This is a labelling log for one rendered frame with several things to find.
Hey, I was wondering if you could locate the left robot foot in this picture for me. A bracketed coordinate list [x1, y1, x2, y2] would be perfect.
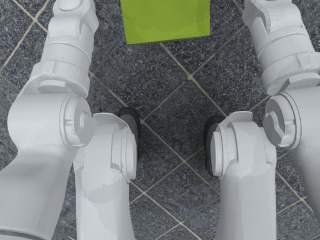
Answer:
[117, 107, 141, 164]

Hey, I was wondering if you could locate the right robot shin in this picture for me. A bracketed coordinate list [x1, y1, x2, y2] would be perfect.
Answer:
[215, 111, 277, 169]

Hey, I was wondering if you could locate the left robot forearm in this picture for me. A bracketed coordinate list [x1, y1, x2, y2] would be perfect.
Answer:
[7, 0, 99, 139]

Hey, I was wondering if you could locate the left robot upper arm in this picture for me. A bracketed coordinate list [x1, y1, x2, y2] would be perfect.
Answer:
[0, 93, 95, 240]

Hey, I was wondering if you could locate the right robot forearm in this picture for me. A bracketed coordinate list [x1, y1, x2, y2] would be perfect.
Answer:
[242, 0, 320, 97]

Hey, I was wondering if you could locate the right robot upper arm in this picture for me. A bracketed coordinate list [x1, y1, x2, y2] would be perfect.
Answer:
[262, 85, 320, 224]

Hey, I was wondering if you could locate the carton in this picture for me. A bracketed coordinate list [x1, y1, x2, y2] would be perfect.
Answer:
[120, 0, 210, 45]

